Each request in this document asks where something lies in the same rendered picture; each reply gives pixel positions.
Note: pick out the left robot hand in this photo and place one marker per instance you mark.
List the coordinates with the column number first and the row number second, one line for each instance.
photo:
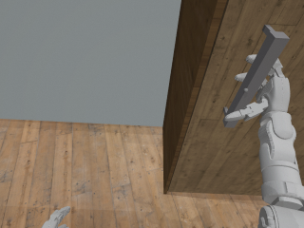
column 56, row 218

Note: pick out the robot right upper arm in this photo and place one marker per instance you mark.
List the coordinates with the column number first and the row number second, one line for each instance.
column 272, row 216

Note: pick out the right robot forearm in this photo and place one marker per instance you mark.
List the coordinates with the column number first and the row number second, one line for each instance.
column 282, row 184

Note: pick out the right robot hand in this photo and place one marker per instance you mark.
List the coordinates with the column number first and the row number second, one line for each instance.
column 277, row 94

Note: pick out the handle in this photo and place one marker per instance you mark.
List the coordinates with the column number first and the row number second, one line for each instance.
column 270, row 50

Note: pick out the wardrobe door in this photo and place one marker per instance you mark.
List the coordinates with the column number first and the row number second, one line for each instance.
column 215, row 159

